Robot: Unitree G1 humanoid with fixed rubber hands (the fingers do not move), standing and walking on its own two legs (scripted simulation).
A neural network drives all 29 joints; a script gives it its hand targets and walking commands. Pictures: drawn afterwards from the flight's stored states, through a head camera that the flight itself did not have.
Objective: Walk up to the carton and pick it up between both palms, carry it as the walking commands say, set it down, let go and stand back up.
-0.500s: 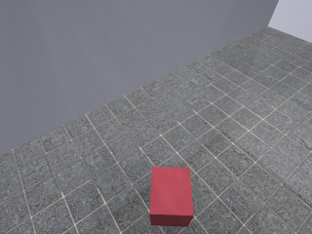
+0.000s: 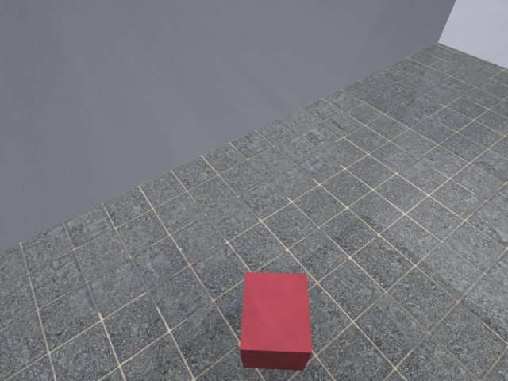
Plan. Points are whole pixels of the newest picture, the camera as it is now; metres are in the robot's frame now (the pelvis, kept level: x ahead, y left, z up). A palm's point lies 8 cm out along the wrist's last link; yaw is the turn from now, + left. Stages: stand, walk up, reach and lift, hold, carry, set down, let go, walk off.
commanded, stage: walk up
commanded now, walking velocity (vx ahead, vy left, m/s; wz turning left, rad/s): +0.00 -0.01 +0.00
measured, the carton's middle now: (274, 321) +0.41 -0.03 -0.65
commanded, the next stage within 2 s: stand in 0.06 s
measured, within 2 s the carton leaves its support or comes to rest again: neither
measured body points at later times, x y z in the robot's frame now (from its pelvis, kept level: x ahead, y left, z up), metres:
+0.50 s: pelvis -0.02 -0.01 -0.03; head +0.03 +0.00 +0.42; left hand +0.16 +0.22 -0.15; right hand +0.16 -0.24 -0.15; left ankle -0.01 +0.11 -0.75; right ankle -0.03 -0.12 -0.75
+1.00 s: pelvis -0.07 -0.01 -0.08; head +0.06 -0.01 +0.35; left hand +0.16 +0.20 -0.19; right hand +0.17 -0.22 -0.19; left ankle -0.01 +0.11 -0.75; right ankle -0.03 -0.13 -0.75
